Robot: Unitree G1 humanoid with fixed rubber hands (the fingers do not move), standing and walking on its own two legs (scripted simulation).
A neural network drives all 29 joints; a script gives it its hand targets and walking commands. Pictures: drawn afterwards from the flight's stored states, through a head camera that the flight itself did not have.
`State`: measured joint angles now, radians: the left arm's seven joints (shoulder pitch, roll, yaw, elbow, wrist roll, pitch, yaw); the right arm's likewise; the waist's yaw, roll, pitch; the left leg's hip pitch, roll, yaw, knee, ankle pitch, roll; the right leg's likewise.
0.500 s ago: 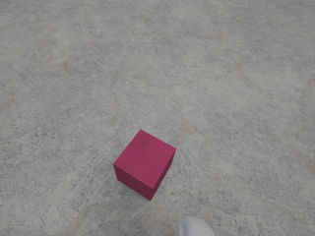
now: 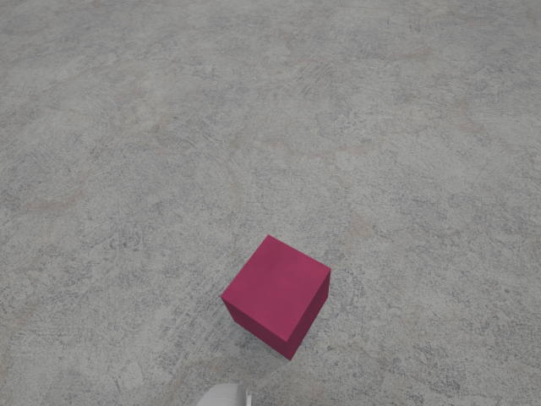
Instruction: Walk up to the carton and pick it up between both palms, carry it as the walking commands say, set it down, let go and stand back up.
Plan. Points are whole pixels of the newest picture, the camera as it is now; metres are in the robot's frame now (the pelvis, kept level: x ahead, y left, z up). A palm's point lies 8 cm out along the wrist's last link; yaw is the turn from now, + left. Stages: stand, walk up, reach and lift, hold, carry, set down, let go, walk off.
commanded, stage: walk up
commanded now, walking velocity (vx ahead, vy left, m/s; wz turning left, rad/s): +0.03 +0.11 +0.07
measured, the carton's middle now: (279, 296) +0.51 +0.06 -0.66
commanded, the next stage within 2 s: none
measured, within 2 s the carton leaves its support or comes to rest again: neither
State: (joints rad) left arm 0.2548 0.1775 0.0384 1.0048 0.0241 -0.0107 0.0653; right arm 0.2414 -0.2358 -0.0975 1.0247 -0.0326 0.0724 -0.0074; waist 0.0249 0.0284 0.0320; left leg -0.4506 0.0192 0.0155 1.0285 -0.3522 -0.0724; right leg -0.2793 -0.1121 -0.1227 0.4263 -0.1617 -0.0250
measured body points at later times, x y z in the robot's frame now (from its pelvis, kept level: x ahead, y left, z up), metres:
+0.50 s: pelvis +0.00 +0.05 +0.00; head +0.01 +0.06 +0.45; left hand -0.02 +0.28 -0.16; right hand +0.04 -0.17 -0.16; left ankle -0.02 +0.17 -0.75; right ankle +0.02 -0.09 -0.75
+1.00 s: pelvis +0.07 +0.18 -0.01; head +0.10 +0.18 +0.44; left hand +0.25 +0.42 -0.14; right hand +0.01 -0.06 -0.15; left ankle +0.05 +0.28 -0.75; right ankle +0.05 +0.10 -0.70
